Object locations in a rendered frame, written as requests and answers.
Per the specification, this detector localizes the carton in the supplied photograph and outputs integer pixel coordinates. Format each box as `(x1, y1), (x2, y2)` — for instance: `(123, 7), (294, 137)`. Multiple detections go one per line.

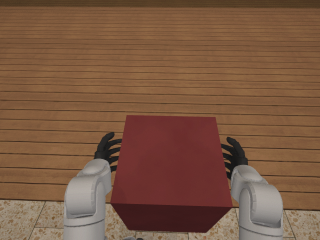
(110, 115), (233, 233)

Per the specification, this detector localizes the robot left hand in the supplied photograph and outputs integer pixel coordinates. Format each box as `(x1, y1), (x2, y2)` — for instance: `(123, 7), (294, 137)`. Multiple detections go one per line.
(94, 132), (122, 172)

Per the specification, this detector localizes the robot right hand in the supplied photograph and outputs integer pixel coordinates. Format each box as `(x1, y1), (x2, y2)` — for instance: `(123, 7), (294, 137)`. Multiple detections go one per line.
(221, 137), (248, 180)

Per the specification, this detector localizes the robot left forearm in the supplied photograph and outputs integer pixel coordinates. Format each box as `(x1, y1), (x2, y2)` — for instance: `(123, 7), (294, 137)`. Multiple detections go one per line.
(63, 158), (112, 240)

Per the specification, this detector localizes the robot right forearm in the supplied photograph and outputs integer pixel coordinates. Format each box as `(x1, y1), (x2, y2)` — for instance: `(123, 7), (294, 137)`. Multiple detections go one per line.
(230, 165), (284, 240)

